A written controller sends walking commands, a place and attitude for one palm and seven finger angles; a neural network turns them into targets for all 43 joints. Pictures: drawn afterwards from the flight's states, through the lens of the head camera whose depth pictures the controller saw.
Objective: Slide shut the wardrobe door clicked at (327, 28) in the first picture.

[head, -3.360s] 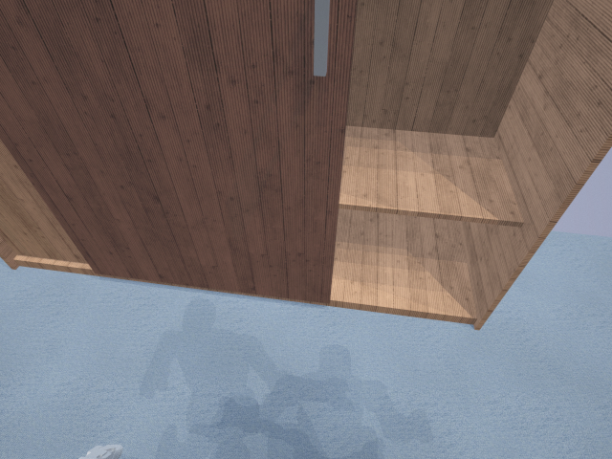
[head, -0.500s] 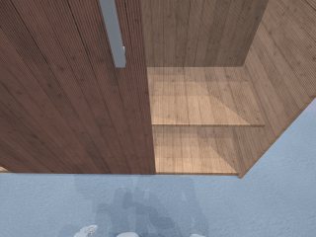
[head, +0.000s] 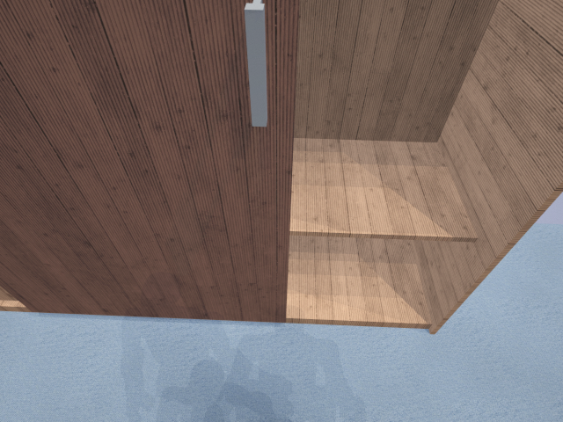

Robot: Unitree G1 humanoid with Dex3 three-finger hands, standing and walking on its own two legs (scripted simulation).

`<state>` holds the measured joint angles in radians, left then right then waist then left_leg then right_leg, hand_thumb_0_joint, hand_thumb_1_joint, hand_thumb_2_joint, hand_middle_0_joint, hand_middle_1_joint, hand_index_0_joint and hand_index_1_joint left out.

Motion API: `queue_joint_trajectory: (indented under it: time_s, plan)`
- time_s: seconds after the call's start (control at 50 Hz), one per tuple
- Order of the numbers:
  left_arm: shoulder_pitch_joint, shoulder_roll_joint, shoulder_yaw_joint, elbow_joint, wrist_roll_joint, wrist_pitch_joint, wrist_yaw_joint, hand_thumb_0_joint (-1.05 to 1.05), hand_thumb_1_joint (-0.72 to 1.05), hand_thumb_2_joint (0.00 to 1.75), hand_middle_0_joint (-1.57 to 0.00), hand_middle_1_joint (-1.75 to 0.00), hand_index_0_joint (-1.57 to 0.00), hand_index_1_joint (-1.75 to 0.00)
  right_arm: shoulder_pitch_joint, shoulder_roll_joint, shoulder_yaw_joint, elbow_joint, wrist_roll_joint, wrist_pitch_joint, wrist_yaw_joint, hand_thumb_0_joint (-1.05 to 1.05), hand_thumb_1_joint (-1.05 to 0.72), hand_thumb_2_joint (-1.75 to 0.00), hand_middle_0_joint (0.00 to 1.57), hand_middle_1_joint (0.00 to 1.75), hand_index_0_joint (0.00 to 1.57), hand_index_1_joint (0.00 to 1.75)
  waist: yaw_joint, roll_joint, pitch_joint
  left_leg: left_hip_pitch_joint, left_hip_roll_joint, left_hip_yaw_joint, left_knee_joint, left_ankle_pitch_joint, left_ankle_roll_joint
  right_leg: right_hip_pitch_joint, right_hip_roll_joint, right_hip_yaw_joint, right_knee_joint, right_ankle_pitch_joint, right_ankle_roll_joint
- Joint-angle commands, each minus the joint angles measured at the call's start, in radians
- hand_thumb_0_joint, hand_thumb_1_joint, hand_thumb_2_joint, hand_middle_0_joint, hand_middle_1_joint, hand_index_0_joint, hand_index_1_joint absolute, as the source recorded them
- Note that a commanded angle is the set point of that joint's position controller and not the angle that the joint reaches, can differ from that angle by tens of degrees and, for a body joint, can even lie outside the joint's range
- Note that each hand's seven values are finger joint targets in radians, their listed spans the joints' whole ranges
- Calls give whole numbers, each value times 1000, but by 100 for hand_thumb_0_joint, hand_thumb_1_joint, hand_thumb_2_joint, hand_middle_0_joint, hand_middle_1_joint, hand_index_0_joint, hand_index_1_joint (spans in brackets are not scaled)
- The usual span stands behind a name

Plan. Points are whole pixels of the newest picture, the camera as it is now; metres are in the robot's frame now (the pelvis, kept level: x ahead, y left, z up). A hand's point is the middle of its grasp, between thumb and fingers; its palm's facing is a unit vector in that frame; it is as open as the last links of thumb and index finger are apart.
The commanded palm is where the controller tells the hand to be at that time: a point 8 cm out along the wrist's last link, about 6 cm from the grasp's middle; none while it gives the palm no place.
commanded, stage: come to a stop and stand still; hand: left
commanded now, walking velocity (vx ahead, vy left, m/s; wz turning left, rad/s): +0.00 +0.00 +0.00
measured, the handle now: (258, 64) +0.54 +0.08 +0.25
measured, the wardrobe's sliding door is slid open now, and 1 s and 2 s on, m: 0.54 0.54 0.54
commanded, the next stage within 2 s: look again from close up in 0.62 s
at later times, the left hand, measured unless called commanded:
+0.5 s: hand out of the picture -0.02 +0.17 -0.17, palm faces +0.02 -0.98 -0.22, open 7.3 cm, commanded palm none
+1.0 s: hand out of the picture -0.01 +0.15 -0.18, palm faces +0.02 -0.98 -0.18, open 7.3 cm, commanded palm none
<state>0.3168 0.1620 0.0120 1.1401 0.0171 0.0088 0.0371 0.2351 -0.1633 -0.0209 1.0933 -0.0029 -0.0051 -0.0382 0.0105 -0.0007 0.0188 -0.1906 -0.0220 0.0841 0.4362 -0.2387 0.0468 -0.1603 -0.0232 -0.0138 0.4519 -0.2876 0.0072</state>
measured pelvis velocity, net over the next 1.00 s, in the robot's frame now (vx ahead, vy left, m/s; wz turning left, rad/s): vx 0.00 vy -0.02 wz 0.00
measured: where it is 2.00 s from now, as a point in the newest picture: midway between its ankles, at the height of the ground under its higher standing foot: outside the picture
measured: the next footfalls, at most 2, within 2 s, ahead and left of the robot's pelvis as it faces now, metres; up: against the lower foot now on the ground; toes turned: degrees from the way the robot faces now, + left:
none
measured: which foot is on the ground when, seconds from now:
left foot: down 0.00-1.00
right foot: down 0.00-1.00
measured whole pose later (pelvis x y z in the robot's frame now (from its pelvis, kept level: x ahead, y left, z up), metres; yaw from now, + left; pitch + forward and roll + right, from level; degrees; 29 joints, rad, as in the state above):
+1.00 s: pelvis +0.00 -0.02 +0.00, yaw +0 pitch +0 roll +1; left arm 0.31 0.14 -0.02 1.11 0.02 -0.03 0.03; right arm 0.25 -0.17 0.02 1.13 -0.01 -0.02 -0.02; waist 0.01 -0.01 0.01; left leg -0.19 0.00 0.07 0.45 -0.25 0.02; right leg -0.17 -0.01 -0.02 0.47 -0.30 -0.02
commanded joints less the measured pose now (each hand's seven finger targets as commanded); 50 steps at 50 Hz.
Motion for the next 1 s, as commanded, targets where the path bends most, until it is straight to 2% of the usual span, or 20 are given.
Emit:
queue_joint_trajectory:
  time_s: [0.0, 0.06, 0.1, 0.14, 0.16, 0.18, 0.2, 0.22, 0.24, 0.34, 0.38, 0.44, 0.56, 0.66, 0.76, 0.8, 0.9, 0.98]
  plan:
    - [22, 73, -1, -22, -7, -26, 6, 0, 90, 90, -20, -30, -20, -30, 71, -89, -6, -2, 0, -12, -2, 0, -90, -90, 20, 30, 20, 30, -25, -83, -8, 86, 136, -124, -97, 209, -18, -38, -99, 92, -105, 271, -32]
    - [29, 67, -4, -13, -7, -22, 6, 0, 90, 90, -20, -30, -20, -30, 72, -80, 3, 19, -1, -10, 1, 0, -90, -90, 20, 30, 20, 30, -18, -49, 63, 44, 130, -129, -139, 108, -18, -65, -85, 94, -140, 122, -29]
    - [41, 64, -5, -7, -7, -21, 5, 0, 90, 90, -20, -30, -20, -30, 77, -78, 5, 28, -2, -9, 2, 0, -90, -90, 20, 30, 20, 30, -17, -26, 76, 36, 127, -128, -154, 61, -19, -75, -83, 94, -150, 83, -29]
    - [48, 63, -4, -6, -6, -21, 6, 0, 90, 90, -20, -30, -20, -30, 86, -73, 7, 36, -3, -8, 3, 0, -90, -90, 20, 30, 20, 30, -14, -28, 81, 22, 123, -127, -157, 32, -20, -73, -83, 91, -157, 59, -28]
    - [106, 85, -16, -6, 16, -56, 38, 0, 90, 90, -20, -30, -20, -30, 6, -110, 13, -48, -2, -28, 22, 0, -90, -90, 20, 30, 20, 30, 23, -57, 140, -88, 127, -96, 58, 141, -45, -94, -119, 103, -118, 338, -20]
    - [57, 115, -8, -56, 2, -57, 32, 0, 90, 90, -20, -30, -20, -30, 69, -61, 12, -70, -6, -15, 26, 0, -90, -90, 20, 30, 20, 30, -35, -34, 81, -48, 94, -109, 18, -45, -40, -126, -138, 136, -139, 17, -54]
    - [26, 105, -11, -78, 1, -55, 24, 0, 90, 90, -20, -30, -20, -30, 106, -74, 11, -63, -14, -13, 28, 0, -90, -90, 20, 30, 20, 30, -46, 15, 80, -55, 91, -112, 20, -71, -35, -174, -109, 128, -120, -158, -68]
    - [17, 114, -5, -94, 0, -54, 18, 0, 90, 90, -20, -30, -20, -30, 128, -70, 13, -70, -20, -14, 30, 0, -90, -90, 20, 30, 20, 30, -45, 98, 51, -77, 92, -115, 6, -77, -21, -150, -89, 93, -80, -141, -75]
    - [36, 109, -5, -99, -2, -51, 13, 0, 90, 90, -20, -30, -20, -30, 115, -69, 14, -77, -20, -13, 30, 0, -90, -90, 20, 30, 20, 30, -32, 101, 55, -107, 93, -129, -14, -118, -14, -139, -75, 91, -67, -158, -76]
    - [44, 79, -11, -101, -2, -44, 3, 0, 90, 90, -20, -30, -20, -30, 128, -80, 17, -88, -17, -19, 25, 0, -90, -90, 20, 30, 20, 30, -19, -21, 87, -160, 105, -163, -64, -129, 4, -124, -55, 77, -40, -120, -66]
    - [48, 73, -12, -99, -4, -42, 3, 0, 90, 90, -20, -30, -20, -30, 131, -80, 17, -77, -16, -23, 23, 0, -90, -90, 20, 30, 20, 30, -16, -1, 91, -142, 111, -163, -78, -120, 4, -130, -57, 74, -38, -89, -63]
    - [50, 78, -11, -99, -4, -42, 2, 0, 90, 90, -20, -30, -20, -30, 134, -83, 20, -63, -14, -27, 22, 0, -90, -90, 20, 30, 20, 30, -10, -10, 93, -145, 112, -166, -93, -101, 5, -107, -57, 71, -35, -49, -59]
    - [53, 81, -9, -90, -6, -44, 3, 0, 90, 90, -20, -30, -20, -30, 129, -82, 23, -35, -12, -34, 18, 0, -90, -90, 20, 30, 20, 30, -8, -20, 49, -79, 115, -141, -76, 30, 2, -82, -68, 74, -37, 51, -51]
    - [53, 85, -8, -80, -6, -47, 4, 0, 90, 90, -20, -30, -20, -30, 109, -81, 24, -19, -9, -36, 15, 0, -90, -90, 20, 30, 20, 30, -9, -30, 41, -40, 113, -124, -58, 102, -4, -78, -77, 82, -50, 113, -47]
    - [57, 88, -8, -70, -5, -46, 5, 0, 90, 90, -20, -30, -20, -30, 95, -83, 24, -6, -9, -36, 12, 0, -90, -90, 20, 30, 20, 30, -7, -1, 27, -15, 118, -119, -58, 141, -5, -61, -80, 79, -52, 156, -45]
    - [57, 89, -7, -67, -5, -46, 5, 0, 90, 90, -20, -30, -20, -30, 92, -85, 24, -5, -9, -36, 11, 0, -90, -90, 20, 30, 20, 30, -9, -3, 17, 1, 120, -117, -57, 159, -6, -54, -81, 79, -53, 181, -44]
    - [54, 92, -9, -62, -5, -44, 4, 0, 90, 90, -20, -30, -20, -30, 76, -86, 24, 2, -8, -32, 10, 0, -90, -90, 20, 30, 20, 30, -10, 2, 42, 1, 121, -113, -63, 145, -10, -62, -80, 84, -67, 180, -45]
    - [60, 95, -8, -61, -4, -46, 4, 0, 90, 90, -20, -30, -20, -30, 70, -89, 23, 4, -8, -33, 9, 0, -90, -90, 20, 30, 20, 30, -7, -8, 28, 13, 122, -110, -59, 167, -12, -46, -85, 83, -70, 217, -45]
